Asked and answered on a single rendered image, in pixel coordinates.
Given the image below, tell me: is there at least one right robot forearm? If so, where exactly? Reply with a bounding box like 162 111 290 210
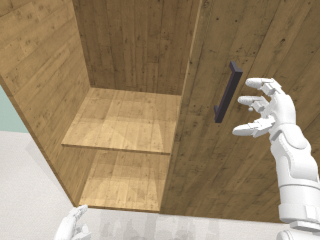
269 124 320 236

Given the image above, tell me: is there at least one wardrobe door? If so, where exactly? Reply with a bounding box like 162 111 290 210
159 0 320 224

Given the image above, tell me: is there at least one handle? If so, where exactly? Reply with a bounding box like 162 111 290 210
213 61 243 124

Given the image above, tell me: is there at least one right robot hand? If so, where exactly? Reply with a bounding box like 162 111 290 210
232 78 296 138

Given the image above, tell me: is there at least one left robot hand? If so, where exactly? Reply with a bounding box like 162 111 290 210
53 204 92 240

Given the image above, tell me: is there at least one robot right upper arm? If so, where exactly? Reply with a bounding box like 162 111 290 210
276 230 320 240

